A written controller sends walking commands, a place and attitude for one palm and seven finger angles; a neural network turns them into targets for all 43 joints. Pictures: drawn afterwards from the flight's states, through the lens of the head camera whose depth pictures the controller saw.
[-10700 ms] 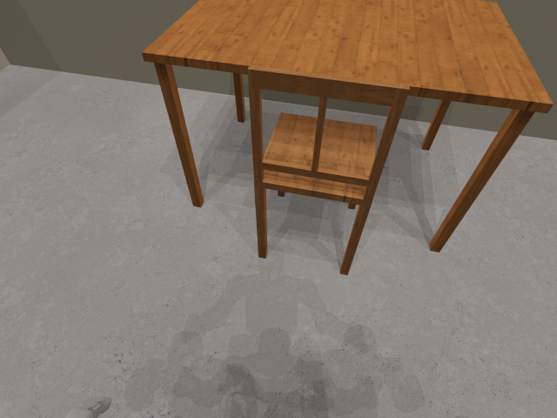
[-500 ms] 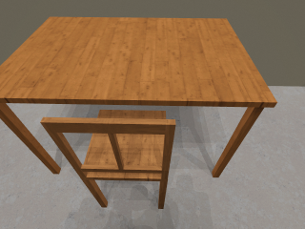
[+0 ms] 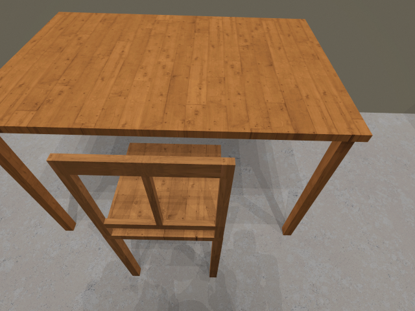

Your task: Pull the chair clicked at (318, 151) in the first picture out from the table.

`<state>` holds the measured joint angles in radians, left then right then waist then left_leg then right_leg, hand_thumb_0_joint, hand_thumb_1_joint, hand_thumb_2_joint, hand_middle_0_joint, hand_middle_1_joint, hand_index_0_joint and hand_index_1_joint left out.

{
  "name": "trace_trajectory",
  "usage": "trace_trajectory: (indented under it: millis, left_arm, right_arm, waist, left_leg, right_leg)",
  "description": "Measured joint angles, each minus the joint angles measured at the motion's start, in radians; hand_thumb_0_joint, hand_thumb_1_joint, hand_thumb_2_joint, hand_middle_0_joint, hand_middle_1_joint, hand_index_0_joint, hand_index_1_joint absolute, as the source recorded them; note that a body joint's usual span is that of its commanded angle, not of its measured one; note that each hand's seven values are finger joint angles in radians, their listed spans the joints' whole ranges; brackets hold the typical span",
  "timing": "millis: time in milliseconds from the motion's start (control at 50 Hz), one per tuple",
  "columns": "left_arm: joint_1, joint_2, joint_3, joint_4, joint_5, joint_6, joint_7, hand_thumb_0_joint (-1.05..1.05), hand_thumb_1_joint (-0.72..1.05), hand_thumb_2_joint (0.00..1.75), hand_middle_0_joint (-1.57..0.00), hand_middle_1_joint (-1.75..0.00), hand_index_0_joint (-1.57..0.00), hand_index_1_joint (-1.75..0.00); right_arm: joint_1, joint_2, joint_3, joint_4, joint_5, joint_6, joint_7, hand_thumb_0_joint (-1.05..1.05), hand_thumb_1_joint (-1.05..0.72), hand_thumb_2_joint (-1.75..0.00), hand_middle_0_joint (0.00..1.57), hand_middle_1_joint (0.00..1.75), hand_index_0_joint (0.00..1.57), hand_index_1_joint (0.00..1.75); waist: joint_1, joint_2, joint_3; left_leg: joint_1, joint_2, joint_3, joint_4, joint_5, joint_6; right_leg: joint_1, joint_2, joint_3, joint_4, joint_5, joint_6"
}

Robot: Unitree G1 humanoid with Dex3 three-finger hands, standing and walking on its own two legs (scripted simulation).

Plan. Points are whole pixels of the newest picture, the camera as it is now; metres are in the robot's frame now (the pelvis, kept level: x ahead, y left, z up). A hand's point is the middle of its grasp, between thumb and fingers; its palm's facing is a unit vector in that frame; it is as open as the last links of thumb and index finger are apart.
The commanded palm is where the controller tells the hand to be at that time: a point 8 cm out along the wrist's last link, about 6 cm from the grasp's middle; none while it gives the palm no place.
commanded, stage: come to a stop and stand still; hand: left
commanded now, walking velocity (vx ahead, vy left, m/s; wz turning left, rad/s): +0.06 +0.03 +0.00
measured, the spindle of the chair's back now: (154, 201) +0.39 +0.16 -0.10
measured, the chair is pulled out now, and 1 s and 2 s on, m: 0.00 0.00 0.00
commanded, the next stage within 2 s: look again from close up in 0.90 s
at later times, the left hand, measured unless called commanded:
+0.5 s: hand out of the picture +0.00 +0.17 -0.18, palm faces +0.02 -0.98 -0.21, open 7.4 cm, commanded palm none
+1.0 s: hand out of the picture -0.01 +0.19 -0.18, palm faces +0.03 -0.98 -0.20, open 7.4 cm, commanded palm none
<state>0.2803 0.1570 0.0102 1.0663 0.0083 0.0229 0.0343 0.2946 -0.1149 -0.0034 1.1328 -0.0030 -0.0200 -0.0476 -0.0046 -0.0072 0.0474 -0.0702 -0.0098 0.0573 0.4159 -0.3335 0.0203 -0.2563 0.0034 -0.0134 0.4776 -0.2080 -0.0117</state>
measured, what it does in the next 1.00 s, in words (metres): stands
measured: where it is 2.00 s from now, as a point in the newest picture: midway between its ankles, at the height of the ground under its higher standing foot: outside the picture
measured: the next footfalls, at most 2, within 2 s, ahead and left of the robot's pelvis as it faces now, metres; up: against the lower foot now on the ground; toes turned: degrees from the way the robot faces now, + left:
none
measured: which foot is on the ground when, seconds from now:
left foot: down 0.00-1.00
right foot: down 0.00-1.00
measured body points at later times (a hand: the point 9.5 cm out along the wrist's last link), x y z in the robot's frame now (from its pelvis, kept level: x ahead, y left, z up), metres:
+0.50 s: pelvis -0.02 +0.00 -0.01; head -0.02 +0.00 +0.44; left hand +0.00 +0.23 -0.16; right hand +0.00 -0.22 -0.17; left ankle -0.07 +0.10 -0.74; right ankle +0.03 -0.11 -0.74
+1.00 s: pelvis -0.02 +0.02 +0.00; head -0.02 +0.02 +0.45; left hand -0.01 +0.24 -0.16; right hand -0.02 -0.20 -0.16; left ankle -0.07 +0.10 -0.74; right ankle +0.03 -0.11 -0.74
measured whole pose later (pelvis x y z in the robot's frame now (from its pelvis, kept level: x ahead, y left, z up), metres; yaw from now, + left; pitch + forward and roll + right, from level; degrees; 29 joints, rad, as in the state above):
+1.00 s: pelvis -0.02 +0.02 +0.00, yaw +1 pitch -2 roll +0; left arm 0.27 0.17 -0.01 1.07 0.01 -0.01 0.04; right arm 0.29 -0.15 0.01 1.12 -0.01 -0.03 -0.02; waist -0.01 -0.01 0.04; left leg -0.11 -0.04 0.04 0.47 -0.33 0.05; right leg -0.26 -0.03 -0.02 0.48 -0.18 0.01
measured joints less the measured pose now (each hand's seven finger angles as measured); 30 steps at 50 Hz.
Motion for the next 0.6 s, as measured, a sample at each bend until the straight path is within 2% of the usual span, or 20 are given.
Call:
trace_trajectory:
  millis: [80,280,320,440,600]
  left_arm:
    - [-0.002,0.000,0.004,-0.013,0.003,0.006,0.001,0.01,0.91,0.90,-0.20,-0.30,-0.19,-0.30]
    - [0.003,0.002,-0.009,0.004,-0.001,-0.021,0.001,0.01,0.92,0.90,-0.20,-0.30,-0.20,-0.30]
    - [-0.003,-0.001,-0.013,0.005,0.000,-0.035,0.013,0.01,0.92,0.90,-0.20,-0.30,-0.20,-0.30]
    - [0.012,-0.001,-0.022,0.003,0.000,-0.023,0.014,0.01,0.91,0.90,-0.20,-0.30,-0.20,-0.30]
    - [0.004,0.009,-0.020,-0.018,0.000,-0.028,0.007,0.01,0.91,0.90,-0.20,-0.30,-0.20,-0.30]
  right_arm:
    - [-0.011,-0.004,-0.008,-0.008,-0.002,0.006,-0.002,0.00,-0.91,-0.90,0.20,0.30,0.20,0.30]
    - [0.000,-0.011,0.002,0.003,-0.003,-0.001,0.012,0.00,-0.91,-0.90,0.20,0.30,0.20,0.30]
    - [-0.004,-0.016,0.002,-0.012,0.000,0.004,0.016,0.00,-0.91,-0.90,0.20,0.30,0.20,0.30]
    - [-0.007,-0.029,-0.016,-0.066,-0.004,0.009,0.015,0.00,-0.91,-0.90,0.20,0.30,0.20,0.30]
    - [0.007,-0.036,-0.007,-0.075,-0.008,-0.001,0.024,0.00,-0.91,-0.90,0.20,0.30,0.20,0.30]
  waist:
    - [0.001,0.002,0.000]
    - [-0.001,0.012,-0.019]
    - [0.002,0.019,-0.009]
    - [-0.014,0.017,-0.028]
    - [-0.006,0.011,-0.048]
  left_leg:
    - [-0.020,0.009,0.003,0.032,-0.013,-0.005]
    - [-0.010,0.024,-0.014,0.008,0.001,-0.017]
    - [-0.038,0.030,-0.015,0.048,-0.011,-0.019]
    - [-0.076,0.014,-0.011,0.124,-0.046,-0.007]
    - [-0.072,-0.004,-0.014,0.110,-0.030,0.008]
  right_leg:
    - [-0.016,0.009,0.001,0.018,-0.005,-0.006]
    - [0.012,0.021,-0.017,-0.032,0.017,-0.018]
    - [-0.006,0.025,-0.020,-0.017,0.017,-0.018]
    - [-0.050,0.008,-0.014,0.071,-0.021,-0.012]
    - [-0.040,-0.010,-0.014,0.053,-0.005,0.003]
